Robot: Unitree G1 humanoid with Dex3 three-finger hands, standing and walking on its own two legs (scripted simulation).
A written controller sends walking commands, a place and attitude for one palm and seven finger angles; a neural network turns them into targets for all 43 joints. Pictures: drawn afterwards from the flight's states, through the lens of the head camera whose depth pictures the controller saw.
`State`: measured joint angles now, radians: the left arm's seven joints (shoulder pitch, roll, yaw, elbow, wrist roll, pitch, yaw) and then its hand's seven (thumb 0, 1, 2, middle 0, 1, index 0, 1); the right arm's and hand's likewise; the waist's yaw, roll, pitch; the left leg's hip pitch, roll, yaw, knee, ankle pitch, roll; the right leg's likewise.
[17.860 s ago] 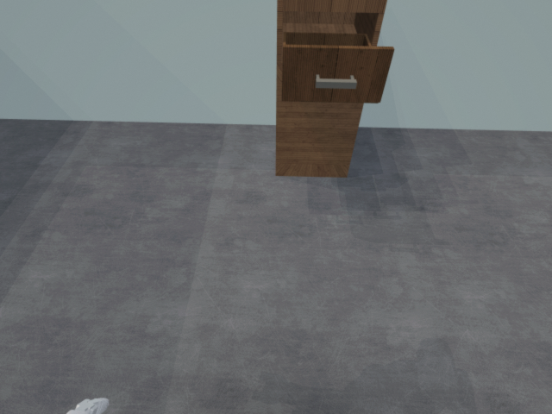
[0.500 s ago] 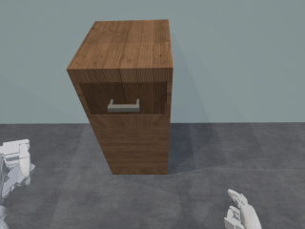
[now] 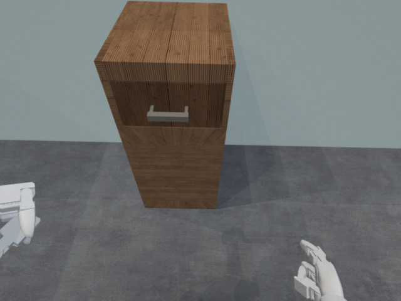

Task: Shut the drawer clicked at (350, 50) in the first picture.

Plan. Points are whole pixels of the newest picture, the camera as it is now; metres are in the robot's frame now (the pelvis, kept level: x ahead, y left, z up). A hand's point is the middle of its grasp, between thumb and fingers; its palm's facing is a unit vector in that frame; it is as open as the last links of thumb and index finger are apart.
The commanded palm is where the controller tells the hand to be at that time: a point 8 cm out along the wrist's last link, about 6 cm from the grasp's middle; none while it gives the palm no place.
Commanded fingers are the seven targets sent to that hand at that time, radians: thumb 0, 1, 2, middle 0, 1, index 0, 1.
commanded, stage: step back with the hand held close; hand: left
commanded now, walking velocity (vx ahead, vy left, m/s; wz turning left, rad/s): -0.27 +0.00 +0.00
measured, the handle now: (168, 112) +0.65 +0.14 -0.04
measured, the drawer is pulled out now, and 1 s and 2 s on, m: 0.00 0.00 0.00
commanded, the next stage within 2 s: stop stepping back and stand still in 0.72 s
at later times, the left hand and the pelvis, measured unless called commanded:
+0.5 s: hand (30, 259) +0.14 +0.22 +0.17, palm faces +0.26 -0.82 -0.50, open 3.3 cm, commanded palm +0.07 +0.27 +0.19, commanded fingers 0.00 0.90 0.90 -1.40 -1.60 -1.40 -1.60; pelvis -0.06 -0.01 +0.00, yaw +0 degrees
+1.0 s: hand out of the picture +0.01 +0.21 +0.18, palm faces +0.28 -0.82 -0.50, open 3.3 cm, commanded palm -0.05 +0.26 +0.19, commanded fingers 0.00 0.90 0.90 -1.40 -1.60 -1.40 -1.60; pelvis -0.18 -0.02 +0.00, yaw -1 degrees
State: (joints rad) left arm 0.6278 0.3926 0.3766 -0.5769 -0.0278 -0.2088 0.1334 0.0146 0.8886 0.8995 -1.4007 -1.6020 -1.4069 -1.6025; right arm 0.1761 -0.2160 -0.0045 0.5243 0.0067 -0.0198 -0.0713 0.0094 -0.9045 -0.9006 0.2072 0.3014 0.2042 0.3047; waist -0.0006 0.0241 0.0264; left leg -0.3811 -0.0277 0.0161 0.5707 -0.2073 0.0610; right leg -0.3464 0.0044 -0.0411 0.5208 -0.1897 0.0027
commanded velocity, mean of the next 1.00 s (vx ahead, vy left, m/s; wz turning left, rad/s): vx -0.25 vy -0.01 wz -0.02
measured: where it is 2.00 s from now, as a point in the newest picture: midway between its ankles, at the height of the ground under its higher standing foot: outside the picture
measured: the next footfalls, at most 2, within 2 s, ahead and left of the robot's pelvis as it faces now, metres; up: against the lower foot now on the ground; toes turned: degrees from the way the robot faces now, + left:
right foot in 0.40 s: -0.06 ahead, -0.12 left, +0.00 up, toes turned +6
left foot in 0.74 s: -0.04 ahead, +0.09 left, +0.00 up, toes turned +1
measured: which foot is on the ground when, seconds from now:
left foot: down 0.00-0.58, up 0.60-0.72, down 0.74-1.00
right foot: down 0.00-0.22, up 0.24-0.38, down 0.40-0.78, up 0.80-1.00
